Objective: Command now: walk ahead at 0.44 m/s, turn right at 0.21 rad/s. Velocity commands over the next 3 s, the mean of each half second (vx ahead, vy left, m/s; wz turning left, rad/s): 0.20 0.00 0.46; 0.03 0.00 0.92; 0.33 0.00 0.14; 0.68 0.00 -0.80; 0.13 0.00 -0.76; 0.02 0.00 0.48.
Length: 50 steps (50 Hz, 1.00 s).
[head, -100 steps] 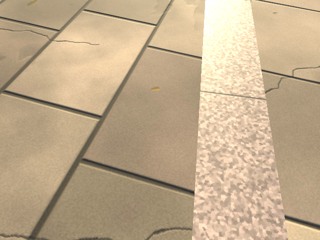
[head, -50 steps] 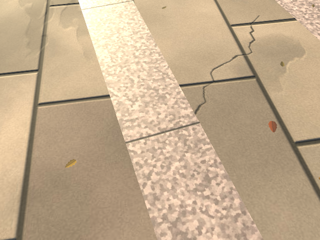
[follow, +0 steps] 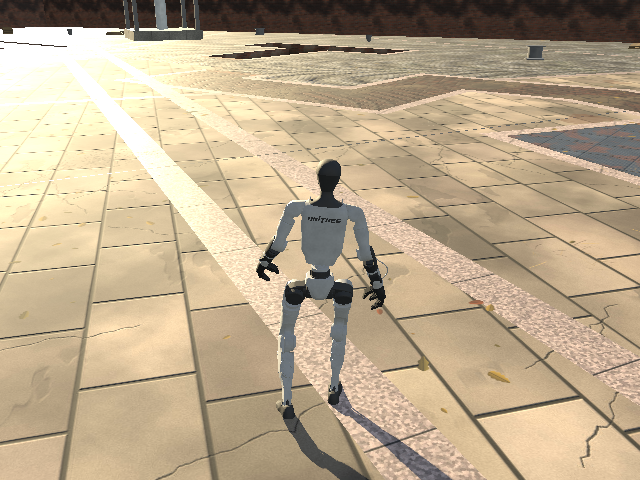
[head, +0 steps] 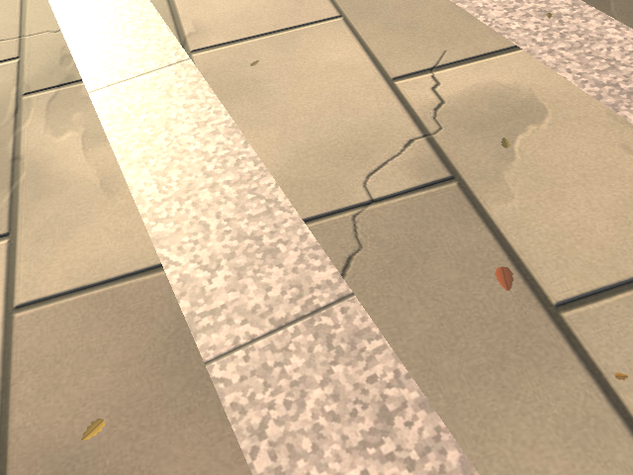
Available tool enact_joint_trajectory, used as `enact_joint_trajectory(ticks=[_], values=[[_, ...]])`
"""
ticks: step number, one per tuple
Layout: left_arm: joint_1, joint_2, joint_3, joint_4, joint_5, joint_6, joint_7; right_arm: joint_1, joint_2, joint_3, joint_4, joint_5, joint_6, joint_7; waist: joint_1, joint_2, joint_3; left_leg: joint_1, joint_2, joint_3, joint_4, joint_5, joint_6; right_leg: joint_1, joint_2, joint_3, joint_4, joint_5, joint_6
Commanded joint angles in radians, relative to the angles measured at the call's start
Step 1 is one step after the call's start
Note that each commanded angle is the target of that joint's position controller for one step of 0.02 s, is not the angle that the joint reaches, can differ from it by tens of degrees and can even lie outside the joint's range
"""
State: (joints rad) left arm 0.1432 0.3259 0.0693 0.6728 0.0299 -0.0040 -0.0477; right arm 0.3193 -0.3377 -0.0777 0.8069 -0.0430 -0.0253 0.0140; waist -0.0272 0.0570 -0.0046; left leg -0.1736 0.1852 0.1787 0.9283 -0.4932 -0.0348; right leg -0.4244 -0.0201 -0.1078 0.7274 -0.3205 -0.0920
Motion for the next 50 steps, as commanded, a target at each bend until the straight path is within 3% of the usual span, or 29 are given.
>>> enact_joint_trajectory(ticks=[1,2,3,4,6,11,15,19,20,21,22,23,24,25,26,28,30,32,35,38,40,41,42,43,44,45,46,48,50], values=[[0.299,0.195,0.039,0.023,0.006,-0.03,0.045,-0.099,-0.048,0.015,-0.12,0.028,-0.025,0.004,0.122,-0.175,-0.041,-0.603,-0.091,-0.148,0.436,0.077,0.039,0.521,-0.376,0.532,-0.442,0.448,-0.147],[0.235,0.138,0.021,0.027,0.009,-0.042,0.043,-0.056,-0.029,0.024,-0.072,0.04,-0.022,0.002,0.068,-0.109,-0.009,-0.504,-0.065,-0.179,0.347,0.14,0.045,0.422,-0.307,0.35,-0.396,0.7,-0.093],[0.166,0.11,0.011,0.019,0.002,-0.051,0.045,-0.012,-0.029,0.02,-0.036,0.036,-0.007,0.004,0.027,-0.106,-0.012,-0.434,-0.079,-0.203,0.301,0.169,0.041,0.375,-0.264,0.239,-0.399,0.749,-0.057],[0.139,0.081,-0.002,0.015,-0.005,-0.059,0.046,0.038,-0.039,0.014,0.001,0.029,0.009,0.009,0.013,-0.128,-0.014,-0.37,-0.108,-0.219,0.289,0.212,0.038,0.329,-0.239,0.16,-0.404,0.848,-0.007],[0.128,0.068,-0.009,0.023,-0.013,-0.065,0.051,0.085,-0.031,0.006,0.033,0.042,0.032,0.02,-0.016,-0.141,-0.013,-0.35,-0.15,-0.217,0.267,0.279,0.035,0.331,-0.222,0.073,-0.432,0.95,0.042],[0.091,0.011,-0.025,0.013,-0.023,-0.052,0.091,-0.02,0.022,0.015,0.003,0.02,0.046,0.035,-0.005,-0.149,0.039,-0.411,-0.16,-0.092,0.073,0.446,0.042,0.366,-0.168,-0.102,-0.45,0.892,0.067],[0.132,0.019,-0.022,0.039,-0.031,-0.037,0.114,-0.067,0.054,0.028,-0.038,0.005,0.052,0.046,0.024,-0.159,0.032,-0.331,-0.197,-0.004,-0.179,0.453,0.066,0.427,-0.186,-0.163,-0.339,1.04,0.053],[0.053,0.046,-0.002,0.017,-0.033,-0.015,0.116,0.149,0.0,0.001,-0.021,0.01,0.057,0.018,-0.07,-0.174,-0.055,-0.117,-0.256,0.003,-0.247,0.292,0.162,0.372,-0.234,-0.159,0.001,1.226,0.064],[-0.019,0.049,0.001,0.002,-0.042,-0.011,0.102,0.26,-0.027,-0.017,-0.007,0.012,0.048,-0.001,-0.151,-0.129,-0.093,0.008,-0.251,-0.042,-0.351,0.334,0.225,0.29,-0.194,-0.164,0.26,1.068,0.076],[-0.079,0.031,0.002,-0.017,-0.049,-0.012,0.082,0.269,-0.068,-0.041,-0.001,0.034,0.052,-0.018,-0.195,0.076,-0.064,0.185,-0.161,-0.256,-0.49,0.674,0.294,0.029,-0.016,-0.155,0.586,0.196,0.109],[0.036,-0.059,-0.023,-0.062,-0.015,-0.012,0.064,0.15,-0.177,-0.053,-0.044,0.047,0.049,-0.017,-0.019,0.159,-0.042,0.168,0.038,-0.677,-0.425,1.391,0.457,-0.194,0.148,0.007,0.884,-0.319,0.154],[0.15,-0.048,-0.038,-0.073,-0.002,-0.014,0.066,0.115,-0.25,-0.083,-0.095,0.055,0.046,-0.023,-0.017,0.16,-0.247,0.209,0.179,-0.922,-0.623,0.891,0.578,-0.208,0.103,0.24,0.889,-0.302,0.156],[0.093,0.02,-0.027,-0.057,-0.002,-0.014,0.073,0.042,-0.149,-0.064,-0.11,0.041,0.057,-0.033,0.007,-0.011,-0.079,0.042,0.162,-0.874,-0.672,0.481,0.538,-0.233,0.044,0.257,0.811,-0.256,0.137],[0.011,0.053,-0.014,-0.072,0.001,-0.016,0.075,-0.024,-0.069,-0.035,-0.119,0.035,0.066,-0.034,0.035,-0.126,0.031,-0.076,0.09,-0.774,-0.7,0.337,0.462,-0.23,0.013,0.241,0.665,-0.203,0.133],[-0.011,0.053,-0.013,-0.068,0.009,-0.009,0.08,-0.05,-0.051,-0.027,-0.123,0.035,0.066,-0.029,0.046,-0.154,0.053,-0.112,0.02,-0.689,-0.697,0.333,0.401,-0.198,0.005,0.211,0.55,-0.159,0.139],[0.01,0.01,-0.028,-0.051,0.013,0.025,0.082,-0.054,-0.073,-0.036,-0.122,0.032,0.06,-0.023,0.042,-0.101,0.025,-0.149,-0.084,-0.542,-0.643,0.482,0.325,-0.095,0.005,0.174,0.374,-0.093,0.159],[0.008,-0.021,-0.041,-0.056,-0.004,0.038,0.083,-0.022,-0.106,-0.051,-0.118,0.027,0.057,-0.012,0.016,-0.057,-0.041,-0.099,-0.11,-0.533,-0.599,0.579,0.298,-0.065,0.026,0.166,0.265,-0.085,0.168],[-0.022,-0.015,-0.043,-0.072,-0.013,0.041,0.083,-0.014,-0.122,-0.062,-0.125,0.028,0.065,-0.008,-0.008,-0.008,-0.076,-0.073,-0.117,-0.573,-0.602,0.464,0.276,-0.06,0.036,0.176,0.192,-0.052,0.167],[-0.065,0.002,-0.04,-0.087,-0.012,0.033,0.083,-0.043,-0.131,-0.07,-0.149,0.024,0.079,-0.001,-0.032,0.047,-0.063,-0.083,-0.14,-0.643,-0.618,0.248,0.242,-0.047,0.058,0.188,0.098,-0.021,0.157],[-0.057,0.019,-0.036,-0.087,-0.02,0.015,0.086,-0.078,-0.139,-0.076,-0.168,0.019,0.083,0.007,-0.034,0.09,-0.055,-0.081,-0.144,-0.714,-0.597,0.254,0.217,0.007,0.087,0.201,-0.016,-0.037,0.133],[0.007,0.033,-0.03,-0.071,-0.024,0.0,0.093,-0.123,-0.133,-0.076,-0.183,0.024,0.08,0.01,-0.002,0.117,-0.058,-0.113,-0.156,-0.748,-0.569,0.298,0.179,0.114,0.101,0.203,-0.16,-0.027,0.107],[0.058,0.043,-0.025,-0.059,-0.021,-0.008,0.101,-0.151,-0.125,-0.072,-0.19,0.035,0.078,0.008,0.034,0.113,-0.055,-0.161,-0.187,-0.742,-0.541,0.248,0.138,0.209,0.09,0.202,-0.307,0.038,0.096],[0.083,0.102,-0.01,-0.054,-0.011,-0.015,0.112,-0.137,-0.084,-0.06,-0.198,0.045,0.072,0.003,0.033,0.016,-0.059,-0.243,-0.257,-0.675,-0.456,0.088,0.082,0.303,-0.042,0.308,-0.462,-0.009,0.069],[0.054,0.218,0.012,-0.077,0.006,-0.009,0.111,-0.119,-0.016,-0.044,-0.23,0.059,0.068,-0.002,0.01,-0.254,-0.067,-0.423,-0.413,-0.423,-0.193,-0.076,0.02,0.38,-0.336,0.629,-0.56,-0.135,-0.039],[-0.012,0.193,0.009,-0.09,0.015,-0.001,0.102,-0.104,-0.107,-0.062,-0.208,0.007,0.064,-0.003,-0.002,-0.236,-0.021,-0.466,-0.361,-0.319,0.025,-0.064,0.003,0.275,-0.391,0.667,-0.567,-0.043,-0.114],[-0.021,0.113,-0.011,-0.098,0.01,0.002,0.098,-0.112,-0.142,-0.074,-0.198,-0.002,0.065,0.006,-0.012,-0.179,-0.017,-0.425,-0.297,-0.306,0.128,-0.005,-0.001,0.237,-0.353,0.558,-0.516,0.104,-0.122],[-0.048,0.07,-0.023,-0.099,0.005,0.004,0.094,-0.088,-0.13,-0.072,-0.181,0.0,0.072,0.017,-0.029,-0.143,-0.006,-0.402,-0.283,-0.296,0.201,0.053,-0.001,0.216,-0.277,0.421,-0.476,0.216,-0.096],[-0.062,0.066,-0.025,-0.108,0.004,0.004,0.096,-0.039,-0.106,-0.062,-0.164,0.015,0.09,0.042,-0.036,-0.193,-0.025,-0.417,-0.27,-0.253,0.318,0.111,-0.012,0.259,-0.2,0.257,-0.426,0.373,-0.069],[0.011,0.071,-0.019,-0.095,0.007,0.001,0.093,-0.088,-0.093,-0.048,-0.181,0.026,0.097,0.049,0.008,-0.193,-0.027,-0.437,-0.249,-0.218,0.29,0.114,-0.029,0.308,-0.198,0.203,-0.401,0.479,-0.076]])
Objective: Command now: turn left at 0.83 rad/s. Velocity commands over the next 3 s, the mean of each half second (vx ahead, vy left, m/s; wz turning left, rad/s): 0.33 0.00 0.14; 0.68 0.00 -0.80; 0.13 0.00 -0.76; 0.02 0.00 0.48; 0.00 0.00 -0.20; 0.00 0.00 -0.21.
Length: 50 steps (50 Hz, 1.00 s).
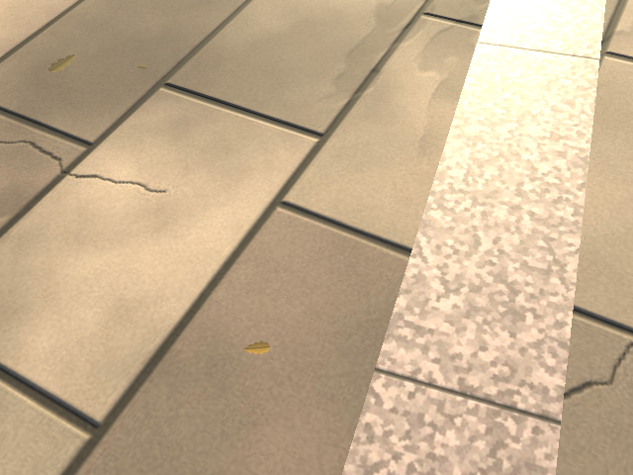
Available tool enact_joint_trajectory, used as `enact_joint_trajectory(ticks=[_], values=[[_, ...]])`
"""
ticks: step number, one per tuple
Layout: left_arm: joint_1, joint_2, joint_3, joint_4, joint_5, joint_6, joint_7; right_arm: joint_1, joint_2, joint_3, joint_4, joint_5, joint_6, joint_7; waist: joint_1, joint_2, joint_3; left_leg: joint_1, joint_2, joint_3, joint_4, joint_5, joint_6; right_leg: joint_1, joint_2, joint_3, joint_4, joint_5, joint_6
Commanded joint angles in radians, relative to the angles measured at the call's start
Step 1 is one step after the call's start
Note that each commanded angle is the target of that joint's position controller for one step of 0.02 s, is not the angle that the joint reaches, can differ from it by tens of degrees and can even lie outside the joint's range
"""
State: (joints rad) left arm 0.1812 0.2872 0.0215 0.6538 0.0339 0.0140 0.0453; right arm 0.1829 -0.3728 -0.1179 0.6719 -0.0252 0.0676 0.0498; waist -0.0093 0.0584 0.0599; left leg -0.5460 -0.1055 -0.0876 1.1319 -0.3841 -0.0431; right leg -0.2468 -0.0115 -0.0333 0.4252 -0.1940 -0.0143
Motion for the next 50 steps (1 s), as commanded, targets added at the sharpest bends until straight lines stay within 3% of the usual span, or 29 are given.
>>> enact_joint_trajectory(ticks=[1,4,8,10,11,12,13,14,15,16,17,18,21,26,30,32,34,36,37,38,39,40,41,42,43,44,46,48,50], values=[[0.019,0.12,0.035,-0.062,0.003,-0.02,-0.003,0.013,-0.048,-0.001,-0.059,0.009,0.005,0.013,0.014,-0.197,-0.094,-0.075,0.045,0.051,0.053,-0.006,-0.025,0.167,-0.219,0.129,-0.087,0.396,-0.165],[0.093,0.152,0.053,-0.031,-0.001,-0.025,-0.01,-0.037,-0.021,0.016,-0.077,0.012,0.011,0.01,0.046,-0.223,-0.114,-0.051,0.045,0.045,-0.072,-0.059,-0.021,0.236,-0.26,0.13,-0.053,0.484,-0.192],[0.067,0.169,0.064,-0.021,-0.001,-0.021,-0.031,-0.048,0.01,0.038,-0.074,0.023,0.011,-0.003,0.041,-0.282,-0.129,0.149,0.042,0.103,-0.317,-0.116,0.013,0.153,-0.253,0.073,-0.024,0.473,-0.18],[0.114,0.188,0.074,-0.003,0.005,-0.012,-0.046,-0.05,0.003,0.047,-0.075,0.017,0.004,0.001,0.064,-0.305,-0.156,0.25,0.032,0.148,-0.454,-0.128,0.05,0.103,-0.251,0.096,-0.097,-0.047,-0.169],[0.106,0.188,0.075,0.002,0.003,-0.004,-0.052,-0.029,0.006,0.051,-0.062,0.011,-0.002,0.005,0.04,-0.288,-0.127,0.348,0.03,0.167,-0.566,-0.078,0.078,0.008,-0.244,0.104,-0.125,-0.298,-0.153],[0.099,0.158,0.066,0.012,-0.007,0.006,-0.058,0.044,0.036,0.063,-0.018,0.007,-0.015,0.003,-0.007,-0.228,-0.085,0.535,0.022,0.174,-0.705,0.015,0.115,-0.161,-0.216,0.09,-0.111,-0.46,-0.133],[0.079,0.108,0.054,0.013,-0.007,0.006,-0.06,0.172,0.016,0.06,0.039,0.006,-0.032,-0.005,-0.077,-0.092,-0.06,0.744,0.057,0.103,-0.784,-0.03,0.138,-0.36,-0.157,0.045,0.007,-0.525,-0.094],[0.073,-0.014,0.023,-0.011,-0.005,0.001,-0.073,0.294,-0.062,0.051,0.058,-0.01,-0.054,-0.016,-0.117,0.217,-0.092,0.847,0.374,-0.297,-0.95,-0.398,0.166,-0.521,-0.052,-0.06,0.435,-0.52,-0.046],[-0.049,0.05,0.036,-0.071,-0.013,-0.001,-0.071,0.258,-0.18,0.02,0.03,-0.017,-0.068,-0.033,-0.151,0.228,0.064,0.66,0.521,-0.538,-1.06,-0.536,0.262,-0.735,0.011,0.019,0.541,-0.344,-0.037],[-0.134,0.119,0.059,-0.085,-0.03,-0.011,-0.075,0.228,-0.113,0.035,0.047,-0.025,-0.082,-0.048,-0.141,0.099,0.146,0.594,0.477,-0.442,-1.057,-0.477,0.246,-0.737,-0.009,0.17,0.597,-0.2,-0.049],[-0.06,0.122,0.069,-0.049,-0.043,-0.025,-0.091,0.153,-0.074,0.051,0.043,-0.017,-0.098,-0.054,-0.066,0.096,0.137,0.583,0.422,-0.325,-1.047,-0.339,0.203,-0.705,0.006,0.206,0.604,-0.105,-0.048],[0.02,0.13,0.076,0.001,-0.036,-0.031,-0.099,0.097,-0.047,0.056,0.033,-0.008,-0.112,-0.057,-0.018,0.087,0.093,0.599,0.376,-0.209,-1.047,-0.199,0.167,-0.657,-0.003,0.196,0.62,-0.049,-0.032],[0.074,0.105,0.079,0.059,-0.013,-0.017,-0.111,0.087,0.004,0.07,0.036,-0.001,-0.148,-0.063,0.007,0.054,0.042,0.564,0.331,-0.027,-1.064,-0.023,0.151,-0.612,-0.016,0.125,0.732,0.037,-0.001],[-0.049,0.069,0.069,0.032,-0.01,-0.01,-0.128,0.193,0.002,0.064,0.099,-0.008,-0.173,-0.055,-0.029,0.018,0.105,0.573,0.331,0.122,-1.091,0.095,0.149,-0.716,-0.034,0.076,0.696,0.139,-0.004],[-0.164,0.044,0.045,-0.012,-0.003,-0.013,-0.149,0.237,0.009,0.069,0.146,-0.008,-0.185,-0.063,-0.049,-0.005,0.149,0.625,0.326,0.238,-1.107,0.262,0.123,-0.706,-0.059,-0.03,0.54,0.16,-0.054],[-0.212,0.024,0.028,-0.041,-0.003,-0.013,-0.154,0.263,0.002,0.072,0.174,-0.01,-0.183,-0.068,-0.052,-0.008,0.15,0.67,0.325,0.304,-1.063,0.566,0.102,-0.647,-0.043,-0.107,0.441,0.119,-0.096],[-0.191,0.025,0.019,-0.052,-0.014,-0.011,-0.144,0.263,-0.034,0.069,0.183,-0.013,-0.178,-0.08,-0.016,0.025,0.075,0.694,0.332,0.362,-0.925,1.224,0.076,-0.45,0.037,-0.201,0.361,0.073,-0.151],[0.004,0.074,0.034,-0.009,-0.02,-0.011,-0.13,0.237,-0.102,0.052,0.179,-0.027,-0.148,-0.1,0.105,0.082,-0.065,0.728,0.375,0.361,-0.613,1.605,0.075,-0.23,0.111,-0.208,0.352,-0.06,-0.198],[0.187,0.125,0.058,0.041,-0.024,-0.017,-0.12,0.201,-0.139,0.039,0.161,-0.033,-0.134,-0.099,0.193,0.093,-0.165,0.651,0.394,0.342,-0.372,1.603,0.099,-0.016,0.141,-0.172,0.343,-0.157,-0.228],[0.366,0.181,0.089,0.099,-0.01,-0.031,-0.1,0.177,-0.142,0.037,0.147,-0.019,-0.135,-0.086,0.27,0.026,-0.234,0.472,0.353,0.339,-0.053,1.335,0.103,0.267,0.149,-0.078,0.187,-0.13,-0.253],[0.278,0.262,0.123,0.092,-0.016,-0.014,-0.076,0.173,0.001,0.067,0.106,-0.001,-0.155,-0.059,0.158,-0.271,-0.222,0.016,0.128,0.302,0.357,0.143,0.045,0.538,-0.075,0.339,0.07,-0.252,-0.328],[0.267,0.353,0.14,0.06,-0.005,-0.01,-0.083,0.135,-0.008,0.079,0.0,0.022,-0.185,-0.049,0.143,-0.285,-0.362,-0.276,0.011,0.081,0.632,-0.076,0.023,0.7,-0.279,0.872,-0.07,-0.105,-0.513],[0.28,0.305,0.135,0.067,-0.018,-0.017,-0.071,0.012,-0.036,0.081,-0.021,0.007,-0.203,-0.055,0.173,-0.052,-0.295,-0.332,0.097,-0.017,0.585,0.022,0.036,0.645,-0.273,0.777,-0.097,0.142,-0.461],[0.262,0.264,0.122,0.097,-0.027,-0.023,-0.057,0.038,-0.01,0.093,-0.029,0.012,-0.213,-0.056,0.091,0.004,-0.15,-0.273,0.135,-0.007,0.457,0.044,0.035,0.435,-0.256,0.658,-0.098,0.349,-0.417],[0.201,0.213,0.108,0.095,-0.024,-0.031,-0.049,0.048,-0.001,0.095,-0.022,0.001,-0.202,-0.059,0.032,0.067,-0.071,-0.204,0.183,-0.002,0.341,0.034,0.026,0.269,-0.197,0.529,-0.099,0.458,-0.364],[0.137,0.18,0.093,0.074,-0.024,-0.039,-0.044,0.084,-0.008,0.095,-0.005,-0.016,-0.175,-0.06,-0.008,0.084,-0.031,-0.137,0.196,0.015,0.297,0.022,0.012,0.148,-0.162,0.424,-0.101,0.588,-0.338],[0.093,0.154,0.075,0.064,-0.038,-0.056,-0.054,0.116,-0.001,0.095,0.001,-0.041,-0.121,-0.055,-0.049,0.061,-0.037,-0.03,0.208,0.046,0.165,0.03,-0.017,-0.002,-0.068,0.314,-0.128,0.761,-0.289],[0.123,0.19,0.086,0.075,-0.033,-0.068,-0.058,0.075,0.017,0.104,-0.045,-0.032,-0.104,-0.057,-0.049,-0.015,-0.044,0.0,0.188,0.083,0.004,0.071,-0.033,-0.049,-0.026,0.276,-0.079,1.013,-0.281],[0.118,0.188,0.088,0.071,-0.035,-0.054,-0.049,0.011,0.021,0.109,-0.066,-0.021,-0.102,-0.059,-0.023,-0.041,-0.085,0.019,0.148,0.103,-0.152,0.196,-0.029,-0.032,0.045,0.239,-0.035,0.953,-0.218]])
Over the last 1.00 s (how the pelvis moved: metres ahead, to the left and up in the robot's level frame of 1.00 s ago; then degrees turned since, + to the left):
0.26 -0.10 0.03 45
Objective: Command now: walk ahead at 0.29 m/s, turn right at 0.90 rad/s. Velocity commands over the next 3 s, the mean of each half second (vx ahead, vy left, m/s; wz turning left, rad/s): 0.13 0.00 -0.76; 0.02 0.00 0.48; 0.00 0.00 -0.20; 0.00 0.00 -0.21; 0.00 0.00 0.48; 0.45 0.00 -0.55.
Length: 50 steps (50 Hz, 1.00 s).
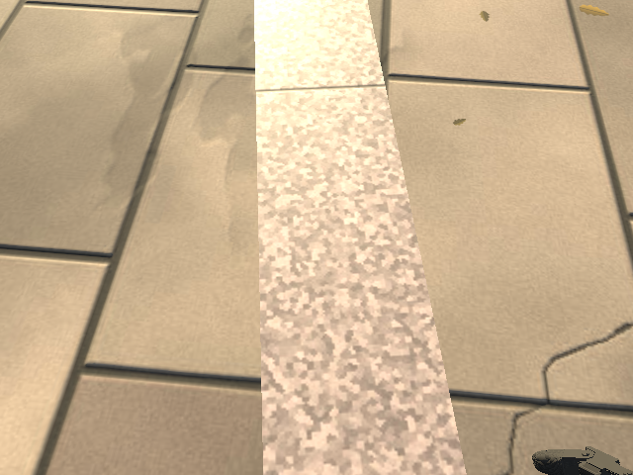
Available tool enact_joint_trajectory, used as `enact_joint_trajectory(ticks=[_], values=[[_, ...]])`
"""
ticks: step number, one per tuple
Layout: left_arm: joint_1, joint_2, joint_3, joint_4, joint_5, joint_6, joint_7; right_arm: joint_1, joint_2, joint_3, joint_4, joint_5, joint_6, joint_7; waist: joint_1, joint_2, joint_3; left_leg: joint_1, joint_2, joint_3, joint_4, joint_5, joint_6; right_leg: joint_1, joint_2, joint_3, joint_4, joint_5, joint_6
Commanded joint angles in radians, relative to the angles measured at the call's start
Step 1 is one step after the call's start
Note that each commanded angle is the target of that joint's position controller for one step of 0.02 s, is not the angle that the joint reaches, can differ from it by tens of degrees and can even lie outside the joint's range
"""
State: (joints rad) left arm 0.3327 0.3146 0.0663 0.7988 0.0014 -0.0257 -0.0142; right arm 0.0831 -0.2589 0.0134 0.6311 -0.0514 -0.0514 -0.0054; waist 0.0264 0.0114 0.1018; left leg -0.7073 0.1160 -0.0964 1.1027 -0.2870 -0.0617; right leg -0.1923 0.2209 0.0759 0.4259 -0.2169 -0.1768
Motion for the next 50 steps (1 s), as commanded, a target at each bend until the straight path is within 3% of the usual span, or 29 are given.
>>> enact_joint_trajectory(ticks=[1,5,7,8,9,10,11,12,13,14,16,18,20,24,26,27,28,29,30,31,32,33,35,41,45,47,48,49,50], values=[[-0.019,0.15,0.042,-0.072,-0.006,-0.004,0.016,0.077,-0.094,-0.019,-0.036,0.009,0.015,-0.002,-0.035,-0.021,-0.146,0.198,-0.099,0.12,-0.206,0.179,0.0,-0.072,-0.162,0.129,-0.012,0.95,-0.015],[0.033,0.15,0.051,-0.068,-0.005,0.033,0.034,-0.034,-0.092,-0.004,-0.066,0.022,0.009,-0.004,0.042,-0.075,-0.164,0.254,-0.182,0.115,-0.442,0.303,0.023,-0.003,-0.142,0.221,0.079,0.774,0.081],[-0.015,0.168,0.058,-0.096,0.009,0.037,0.04,0.033,-0.141,-0.016,-0.048,0.022,-0.005,-0.018,0.005,-0.096,-0.178,0.369,-0.204,0.057,-0.555,0.279,0.043,0.001,-0.152,0.315,0.176,0.688,0.115],[-0.054,0.177,0.061,-0.112,0.011,0.031,0.04,0.12,-0.17,-0.025,-0.02,0.023,-0.015,-0.028,-0.041,-0.108,-0.192,0.45,-0.194,0.032,-0.614,0.303,0.059,0.005,-0.143,0.335,0.267,0.67,0.133],[-0.096,0.16,0.054,-0.132,-0.003,0.02,0.032,0.261,-0.193,-0.033,0.014,0.017,-0.033,-0.039,-0.119,-0.074,-0.231,0.621,-0.109,-0.013,-0.713,0.463,0.087,-0.046,-0.107,0.294,0.455,0.555,0.155],[-0.014,0.038,0.026,-0.159,-0.015,0.013,0.031,0.316,-0.245,-0.041,0.004,0.019,-0.037,-0.05,-0.087,0.138,-0.36,0.86,0.221,-0.253,-0.628,0.916,0.159,-0.195,-0.013,0.129,0.775,-0.273,0.17],[0.163,0.072,0.032,-0.163,-0.004,0.019,0.037,0.277,-0.246,-0.045,-0.038,0.02,-0.015,-0.041,0.008,0.227,-0.501,0.923,0.432,-0.546,-0.6,1.159,0.301,-0.302,0.011,0.063,0.951,-0.559,0.177],[0.185,0.11,0.036,-0.121,0.026,0.038,0.036,0.197,-0.221,-0.062,-0.048,0.032,0.0,-0.048,0.012,0.173,-0.506,0.865,0.426,-0.589,-0.636,0.867,0.385,-0.36,-0.078,0.039,1.07,-0.416,0.184],[0.065,0.142,0.042,-0.125,0.042,0.055,0.025,0.13,-0.134,-0.039,-0.076,0.036,0.014,-0.058,-0.013,0.062,-0.396,0.732,0.323,-0.438,-0.69,0.543,0.355,-0.377,-0.124,0.013,1.052,-0.31,0.189],[-0.03,0.148,0.047,-0.144,0.041,0.069,0.012,0.096,-0.084,-0.021,-0.072,0.031,0.028,-0.061,-0.022,0.028,-0.294,0.608,0.217,-0.292,-0.743,0.365,0.294,-0.357,-0.139,0.005,0.988,-0.257,0.202],[-0.037,0.104,0.031,-0.158,0.022,0.097,-0.008,0.093,-0.117,-0.033,-0.037,0.018,0.033,-0.054,-0.008,0.105,-0.19,0.46,0.122,-0.115,-0.795,0.363,0.255,-0.291,-0.153,-0.01,0.88,-0.234,0.218],[-0.015,0.06,0.013,-0.16,0.008,0.104,-0.01,0.116,-0.13,-0.046,-0.006,0.011,0.027,-0.036,0.008,0.125,-0.194,0.423,0.094,-0.033,-0.793,0.42,0.249,-0.22,-0.141,-0.034,0.739,-0.258,0.211],[-0.024,0.043,-0.001,-0.164,0.013,0.105,-0.01,0.123,-0.137,-0.054,0.004,0.009,0.026,-0.025,0.008,0.137,-0.214,0.416,0.115,-0.015,-0.797,0.4,0.263,-0.172,-0.144,-0.049,0.618,-0.289,0.192],[-0.063,0.046,-0.018,-0.179,0.016,0.108,-0.014,0.127,-0.16,-0.07,0.019,0.016,0.052,-0.007,-0.007,0.191,-0.201,0.34,0.12,-0.027,-0.842,0.092,0.254,-0.037,-0.156,-0.085,0.334,-0.256,0.139],[0.012,0.013,-0.033,-0.136,0.025,0.094,-0.014,0.146,-0.141,-0.064,0.04,0.033,0.076,0.005,0.03,0.148,-0.156,0.204,0.073,-0.017,-0.835,-0.054,0.189,0.156,-0.149,-0.107,0.061,-0.094,0.095],[0.017,0.02,-0.042,-0.127,0.034,0.085,-0.009,0.188,-0.095,-0.055,0.052,0.029,0.079,0.018,0.027,0.039,-0.115,0.125,0.018,0.018,-0.786,-0.143,0.114,0.211,-0.224,0.003,-0.083,-0.103,0.078],[-0.005,0.103,-0.034,-0.159,0.051,0.073,0.002,0.214,-0.009,-0.038,0.018,0.044,0.075,0.033,0.01,-0.237,-0.14,0.068,-0.101,0.127,-0.55,-0.218,0.045,0.179,-0.538,0.359,-0.243,-0.343,0.025],[-0.086,0.183,-0.001,-0.172,0.054,0.07,0.021,0.149,-0.101,-0.068,0.01,0.042,0.084,0.017,0.039,-0.231,-0.02,0.175,-0.149,0.047,-0.391,-0.23,0.047,-0.174,-0.609,0.36,-0.278,-0.334,-0.047],[-0.145,0.148,-0.01,-0.166,0.058,0.062,0.035,0.14,-0.14,-0.09,0.017,0.051,0.092,0.023,-0.004,-0.197,0.024,0.219,-0.158,0.016,-0.231,-0.168,0.056,-0.226,-0.535,0.249,-0.27,-0.256,-0.043],[-0.206,0.11,-0.021,-0.169,0.049,0.052,0.044,0.196,-0.149,-0.103,0.042,0.048,0.096,0.027,-0.058,-0.189,0.029,0.208,-0.17,0.036,-0.117,-0.124,0.058,-0.222,-0.487,0.15,-0.248,-0.112,-0.021],[-0.249,0.081,-0.028,-0.184,0.038,0.045,0.05,0.252,-0.16,-0.114,0.07,0.042,0.098,0.024,-0.088,-0.166,-0.01,0.2,-0.163,0.056,-0.048,-0.094,0.053,-0.158,-0.45,0.075,-0.22,0.02,-0.001],[-0.258,0.052,-0.033,-0.193,0.026,0.038,0.058,0.282,-0.156,-0.118,0.091,0.031,0.099,0.022,-0.087,-0.151,-0.041,0.183,-0.155,0.084,0.017,-0.09,0.042,-0.094,-0.443,0.019,-0.183,0.176,-0.008],[-0.213,0.027,-0.035,-0.191,0.018,0.035,0.064,0.268,-0.13,-0.117,0.082,0.032,0.099,0.026,-0.061,-0.102,-0.096,0.133,-0.13,0.103,0.051,-0.104,0.019,0.047,-0.462,-0.028,-0.12,0.381,-0.029],[-0.11,0.062,-0.006,-0.156,0.032,0.038,0.062,0.151,-0.068,-0.094,0.0,0.041,0.125,0.056,0.017,-0.168,-0.129,0.202,-0.096,0.155,-0.247,-0.162,0.025,0.168,-0.522,-0.089,-0.04,0.423,-0.026],[-0.122,0.103,0.017,-0.147,0.025,0.034,0.041,0.155,-0.079,-0.099,-0.032,0.052,0.12,0.058,0.002,-0.181,-0.149,0.332,-0.121,0.212,-0.416,-0.161,0.067,0.125,-0.551,-0.133,0.044,0.459,0.012],[-0.119,0.106,0.026,-0.135,0.01,0.034,0.034,0.211,-0.084,-0.104,-0.021,0.039,0.105,0.048,-0.054,-0.1,-0.166,0.489,-0.138,0.19,-0.636,0.031,0.096,0.025,-0.524,-0.214,0.198,0.322,0.1],[-0.093,0.084,0.023,-0.142,0.011,0.035,0.029,0.266,-0.18,-0.129,-0.01,0.022,0.09,0.034,-0.077,0.099,-0.172,0.634,-0.005,-0.061,-0.766,0.192,0.141,-0.166,-0.443,-0.278,0.434,0.043,0.174],[-0.16,-0.003,-0.008,-0.236,0.022,0.046,0.03,0.302,-0.35,-0.166,-0.027,0.035,0.08,0.03,-0.077,0.344,-0.146,0.701,0.275,-0.486,-0.764,0.684,0.319,-0.489,-0.23,-0.246,0.6,-0.469,0.248],[-0.228,0.037,-0.005,-0.229,0.034,0.059,0.039,0.386,-0.307,-0.169,-0.01,0.047,0.084,0.026,-0.155,0.171,-0.203,0.737,0.282,-0.417,-0.743,0.718,0.404,-0.501,-0.249,-0.085,0.747,-0.475,0.237]])
Over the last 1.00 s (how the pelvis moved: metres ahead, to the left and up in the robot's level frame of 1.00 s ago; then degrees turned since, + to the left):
0.39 -0.06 -0.01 -26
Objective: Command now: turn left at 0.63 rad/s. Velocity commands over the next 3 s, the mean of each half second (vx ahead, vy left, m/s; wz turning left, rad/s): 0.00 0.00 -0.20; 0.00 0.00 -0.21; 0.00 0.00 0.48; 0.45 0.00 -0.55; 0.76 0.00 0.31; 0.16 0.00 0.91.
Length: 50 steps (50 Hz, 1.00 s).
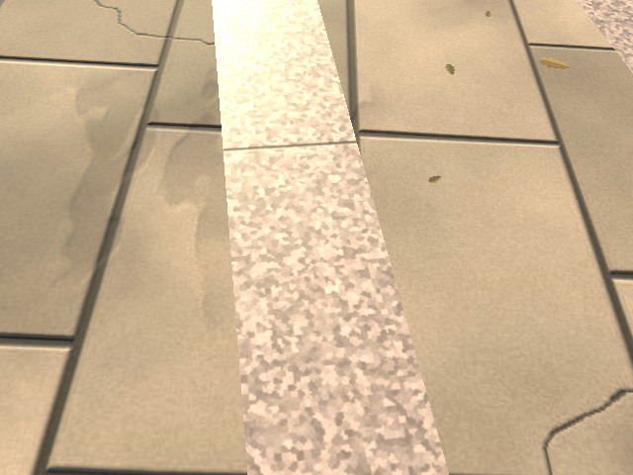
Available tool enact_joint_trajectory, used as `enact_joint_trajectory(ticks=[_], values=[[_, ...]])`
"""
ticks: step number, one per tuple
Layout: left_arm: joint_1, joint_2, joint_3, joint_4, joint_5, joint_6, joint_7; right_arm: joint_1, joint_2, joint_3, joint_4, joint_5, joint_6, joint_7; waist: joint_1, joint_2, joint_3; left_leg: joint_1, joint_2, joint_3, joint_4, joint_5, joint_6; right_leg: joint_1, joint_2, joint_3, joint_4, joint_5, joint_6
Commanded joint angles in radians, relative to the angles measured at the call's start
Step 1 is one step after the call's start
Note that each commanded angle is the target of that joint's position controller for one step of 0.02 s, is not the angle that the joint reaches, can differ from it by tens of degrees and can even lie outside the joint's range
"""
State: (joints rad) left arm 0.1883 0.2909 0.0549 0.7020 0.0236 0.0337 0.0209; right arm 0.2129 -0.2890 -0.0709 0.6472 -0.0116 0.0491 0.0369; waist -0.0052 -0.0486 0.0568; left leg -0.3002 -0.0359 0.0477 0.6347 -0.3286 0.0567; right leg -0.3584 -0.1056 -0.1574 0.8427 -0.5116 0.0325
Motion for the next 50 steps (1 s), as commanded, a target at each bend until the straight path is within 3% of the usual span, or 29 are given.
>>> enact_joint_trajectory(ticks=[1,2,3,4,6,8,9,12,18,20,22,23,24,25,26,27,28,30,32,35,38,40,41,42,44,48,50], values=[[-0.069,0.059,0.007,-0.117,-0.004,0.003,0.003,0.198,-0.221,-0.062,-0.025,0.006,-0.01,-0.026,-0.082,0.19,-0.121,0.285,0.383,-0.459,-0.267,0.686,0.273,-0.335,0.063,0.174,0.364,-0.087,0.016],[-0.051,0.066,0.009,-0.092,-0.013,-0.002,0.0,0.094,-0.168,-0.043,-0.039,0.003,-0.001,-0.035,-0.035,0.149,-0.071,0.22,0.304,-0.368,-0.283,0.599,0.22,-0.307,0.045,0.188,0.326,0.023,0.008],[-0.036,0.083,0.016,-0.08,-0.004,-0.004,-0.002,0.017,-0.136,-0.029,-0.052,0.01,0.001,-0.043,-0.003,0.161,-0.062,0.198,0.247,-0.315,-0.287,0.591,0.176,-0.283,0.045,0.182,0.294,0.094,0.005],[0.023,0.095,0.019,-0.043,0.006,0.0,-0.007,-0.026,-0.1,-0.015,-0.06,0.012,-0.001,-0.047,0.015,0.169,-0.094,0.196,0.219,-0.252,-0.284,0.667,0.163,-0.229,0.061,0.156,0.305,0.143,0.009],[0.085,0.076,0.012,0.0,-0.003,0.013,-0.02,-0.031,-0.061,0.008,-0.049,0.007,-0.014,-0.046,0.026,0.132,-0.133,0.186,0.21,-0.184,-0.298,0.692,0.144,-0.136,0.071,0.142,0.257,0.172,0.01],[0.09,0.033,-0.005,0.022,-0.015,0.025,-0.029,-0.031,-0.025,0.03,-0.028,-0.007,-0.03,-0.052,0.018,0.128,-0.106,0.164,0.208,-0.139,-0.336,0.564,0.119,-0.058,0.067,0.158,0.094,0.19,0.006],[0.076,0.031,-0.007,0.023,-0.015,0.029,-0.032,-0.029,-0.04,0.03,-0.019,-0.014,-0.034,-0.056,0.003,0.151,-0.081,0.15,0.21,-0.128,-0.347,0.484,0.112,-0.03,0.079,0.167,0.03,0.193,-0.001],[0.042,0.089,0.013,0.006,-0.009,0.032,-0.038,0.002,-0.123,0.007,0.004,-0.018,-0.023,-0.064,-0.028,0.182,-0.029,0.162,0.267,-0.152,-0.334,0.383,0.144,-0.061,0.106,0.157,0.003,0.131,-0.022],[0.046,0.062,0.014,-0.021,-0.017,0.022,-0.051,-0.028,-0.115,0.001,0.012,-0.016,-0.02,-0.068,-0.016,0.141,-0.028,0.193,0.334,-0.138,-0.27,0.498,0.174,-0.055,0.089,0.112,-0.041,0.035,-0.04],[0.06,0.055,0.016,-0.031,-0.025,0.018,-0.053,-0.042,-0.119,-0.003,0.016,-0.014,-0.022,-0.067,-0.008,0.148,-0.055,0.211,0.341,-0.114,-0.228,0.554,0.16,-0.019,0.096,0.094,-0.098,0.035,-0.054],[0.091,0.044,0.017,-0.037,-0.027,0.009,-0.053,-0.064,-0.127,-0.01,0.021,-0.007,-0.022,-0.066,0.022,0.141,-0.08,0.19,0.324,-0.057,-0.146,0.532,0.111,0.069,0.115,0.08,-0.251,0.131,-0.077],[0.116,0.056,0.021,-0.037,-0.02,-0.002,-0.048,-0.056,-0.129,-0.014,0.029,-0.005,-0.024,-0.066,0.044,0.1,-0.093,0.135,0.291,-0.01,-0.056,0.432,0.053,0.152,0.114,0.136,-0.382,0.262,-0.099],[0.151,0.161,0.048,-0.041,-0.002,-0.017,-0.039,-0.043,-0.101,-0.009,0.011,-0.009,-0.024,-0.062,0.046,-0.105,-0.1,-0.034,0.187,0.085,0.194,0.169,-0.027,0.262,-0.049,0.429,-0.513,0.459,-0.155],[0.223,0.286,0.084,-0.035,-0.009,-0.019,-0.04,-0.144,-0.042,0.011,-0.068,-0.006,-0.012,-0.066,0.078,-0.269,-0.067,-0.32,-0.034,0.049,0.362,-0.335,-0.085,0.324,-0.255,0.781,-0.52,0.894,-0.338],[0.264,0.252,0.085,-0.028,-0.019,-0.016,-0.036,-0.14,-0.059,0.013,-0.053,-0.02,-0.006,-0.071,0.092,-0.105,-0.105,-0.349,0.004,-0.084,0.508,-0.344,-0.087,0.367,-0.248,0.726,-0.501,0.885,-0.394],[0.204,0.215,0.077,-0.038,-0.024,-0.007,-0.029,-0.12,-0.064,0.012,-0.037,-0.011,-0.008,-0.066,0.06,-0.037,-0.077,-0.362,0.028,-0.108,0.54,-0.248,-0.086,0.334,-0.193,0.641,-0.494,0.791,-0.377],[0.121,0.184,0.068,-0.054,-0.024,0.005,-0.022,-0.116,-0.077,0.008,-0.027,-0.004,-0.016,-0.062,0.024,0.003,-0.044,-0.358,0.051,-0.117,0.5,-0.148,-0.089,0.291,-0.122,0.571,-0.508,0.696,-0.325],[0.05,0.151,0.058,-0.08,-0.03,0.013,-0.016,-0.096,-0.1,0.002,-0.014,-0.023,-0.018,-0.054,0.007,-0.023,-0.073,-0.328,0.048,-0.102,0.471,-0.056,-0.108,0.291,-0.04,0.511,-0.498,0.727,-0.274],[0.076,0.15,0.057,-0.074,-0.029,0.008,-0.02,-0.055,-0.093,0.004,0.006,-0.017,-0.008,-0.046,0.012,-0.001,-0.119,-0.302,0.041,-0.086,0.458,-0.032,-0.121,0.312,-0.032,0.482,-0.482,0.796,-0.263],[0.113,0.154,0.055,-0.059,-0.019,0.003,-0.016,-0.063,-0.085,0.008,0.005,-0.009,0.003,-0.049,0.035,-0.027,-0.11,-0.299,0.046,-0.078,0.383,-0.024,-0.123,0.316,-0.028,0.49,-0.487,0.766,-0.254],[0.093,0.106,0.028,-0.055,-0.003,-0.003,-0.011,-0.038,-0.081,0.011,0.034,-0.006,0.009,-0.049,0.04,-0.055,-0.106,-0.229,0.062,-0.064,0.295,-0.014,-0.11,0.289,-0.038,0.457,-0.516,0.704,-0.248],[0.068,0.058,-0.001,-0.043,0.01,-0.012,-0.007,-0.037,-0.056,0.023,0.055,-0.004,0.01,-0.042,0.04,-0.053,-0.092,-0.108,0.07,-0.062,0.173,-0.008,-0.093,0.222,-0.035,0.414,-0.54,0.624,-0.23],[0.061,0.064,-0.006,-0.035,0.017,-0.015,-0.005,-0.036,-0.055,0.024,0.064,-0.001,0.011,-0.039,0.044,-0.062,-0.077,-0.054,0.058,-0.057,0.128,-0.013,-0.083,0.188,-0.036,0.398,-0.546,0.583,-0.225],[0.059,0.097,0.001,-0.029,0.021,-0.015,-0.002,-0.043,-0.075,0.019,0.064,0.003,0.011,-0.037,0.049,-0.073,-0.056,-0.04,0.038,-0.051,0.115,-0.03,-0.073,0.175,-0.045,0.398,-0.538,0.568,-0.229],[0.061,0.147,0.014,-0.017,0.017,-0.011,0.005,-0.044,-0.109,0.008,0.056,0.008,0.007,-0.031,0.047,-0.07,-0.03,-0.065,0.016,-0.051,0.112,-0.085,-0.055,0.198,-0.084,0.413,-0.499,0.631,-0.247],[0.029,0.146,0.02,-0.009,-0.002,-0.007,0.019,0.003,-0.087,0.011,0.055,0.012,-0.011,-0.022,0.019,-0.033,-0.05,-0.043,0.011,-0.024,0.021,-0.117,-0.024,0.272,-0.128,0.395,-0.399,0.831,-0.251],[0.001,0.151,0.025,-0.007,-0.01,-0.009,0.024,0.038,-0.079,0.011,0.054,0.009,-0.023,-0.023,-0.02,-0.009,-0.063,0.065,0.006,-0.061,-0.186,0.055,0.002,0.23,-0.086,0.331,-0.307,0.753,-0.19]])
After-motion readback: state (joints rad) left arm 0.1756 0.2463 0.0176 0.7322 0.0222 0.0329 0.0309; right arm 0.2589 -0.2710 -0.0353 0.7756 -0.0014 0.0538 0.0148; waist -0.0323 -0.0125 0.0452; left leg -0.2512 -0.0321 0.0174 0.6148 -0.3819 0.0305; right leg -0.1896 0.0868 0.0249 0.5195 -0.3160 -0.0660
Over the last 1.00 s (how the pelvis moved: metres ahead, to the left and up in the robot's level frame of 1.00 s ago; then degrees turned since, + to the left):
0.15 0.06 -0.01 -3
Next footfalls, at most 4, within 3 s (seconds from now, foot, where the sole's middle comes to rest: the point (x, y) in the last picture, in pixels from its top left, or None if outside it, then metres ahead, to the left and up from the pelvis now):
0.48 right None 0.01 -0.10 -0.76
1.02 left None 0.07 0.07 -0.76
1.50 right None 0.11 -0.12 -0.76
1.82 left None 0.13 0.08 -0.76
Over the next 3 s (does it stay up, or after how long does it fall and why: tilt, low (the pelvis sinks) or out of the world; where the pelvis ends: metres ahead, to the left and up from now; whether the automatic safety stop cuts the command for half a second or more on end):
stays up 0.62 -0.25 0.01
